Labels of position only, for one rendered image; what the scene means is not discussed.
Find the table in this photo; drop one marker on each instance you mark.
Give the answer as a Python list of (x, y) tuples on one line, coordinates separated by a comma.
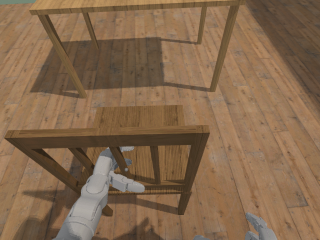
[(44, 8)]

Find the robot left forearm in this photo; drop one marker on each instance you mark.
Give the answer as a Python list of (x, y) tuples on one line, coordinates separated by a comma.
[(83, 218)]

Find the robot left hand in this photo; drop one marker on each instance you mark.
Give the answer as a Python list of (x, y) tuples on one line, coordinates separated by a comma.
[(106, 162)]

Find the robot right hand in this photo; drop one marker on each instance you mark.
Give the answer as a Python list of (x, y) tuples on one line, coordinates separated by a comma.
[(264, 233)]

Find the chair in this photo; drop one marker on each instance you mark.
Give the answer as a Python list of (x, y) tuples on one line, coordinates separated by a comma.
[(160, 158)]

